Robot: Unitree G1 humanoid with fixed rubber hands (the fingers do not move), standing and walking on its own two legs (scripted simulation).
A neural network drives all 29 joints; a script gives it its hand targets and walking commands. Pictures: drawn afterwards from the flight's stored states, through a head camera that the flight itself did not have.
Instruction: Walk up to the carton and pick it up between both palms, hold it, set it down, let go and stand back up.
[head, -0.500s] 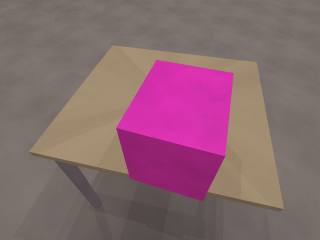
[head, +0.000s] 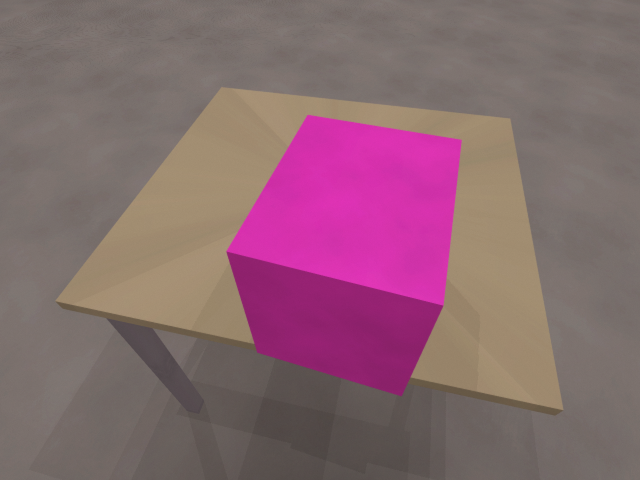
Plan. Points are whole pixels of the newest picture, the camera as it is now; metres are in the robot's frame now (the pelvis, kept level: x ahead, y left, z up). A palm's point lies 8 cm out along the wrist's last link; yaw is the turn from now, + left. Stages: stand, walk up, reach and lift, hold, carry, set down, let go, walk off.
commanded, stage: walk up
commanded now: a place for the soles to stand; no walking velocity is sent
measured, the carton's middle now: (353, 252) +0.41 -0.03 +0.04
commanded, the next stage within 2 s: none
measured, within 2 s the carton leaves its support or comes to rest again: neither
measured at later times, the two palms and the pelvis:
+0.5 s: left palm (112, 450) +0.18 +0.30 -0.11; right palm out of the picture +0.04 -0.27 -0.13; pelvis +0.01 +0.04 -0.03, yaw -10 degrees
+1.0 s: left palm (106, 414) +0.23 +0.33 -0.11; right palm out of the picture +0.08 -0.27 -0.08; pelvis +0.02 +0.07 -0.03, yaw -16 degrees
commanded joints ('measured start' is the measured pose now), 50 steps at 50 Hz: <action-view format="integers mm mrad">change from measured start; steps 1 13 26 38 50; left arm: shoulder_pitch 72 44 23 -106 -144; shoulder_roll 332 327 526 509 519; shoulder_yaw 80 72 84 49 31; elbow -152 -415 -565 -535 -419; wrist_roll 17 12 10 -18 -30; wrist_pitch -39 9 -38 -6 2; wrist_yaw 28 29 21 -30 -40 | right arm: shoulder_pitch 5 46 -44 -87 -151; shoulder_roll -229 -380 -464 -497 -513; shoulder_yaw -78 -117 -92 -51 -26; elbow -160 -427 -599 -580 -528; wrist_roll -28 -36 24 34 48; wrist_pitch -14 -15 41 -30 -16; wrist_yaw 2 25 43 38 38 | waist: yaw -3 -73 36 6 -9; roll -90 91 -98 20 79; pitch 39 73 -22 -46 -47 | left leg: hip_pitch -120 45 -271 -144 -108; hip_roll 9 360 84 151 171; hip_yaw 26 -278 -74 -80 -38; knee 64 -184 579 74 -22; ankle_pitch -90 212 -403 215 54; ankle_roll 24 332 12 88 93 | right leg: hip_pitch -53 -439 -76 -66 -77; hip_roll -274 -41 -407 -103 -79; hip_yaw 354 61 578 165 166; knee -175 595 -77 218 162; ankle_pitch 74 -360 146 311 239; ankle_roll -149 -2 -316 -47 -37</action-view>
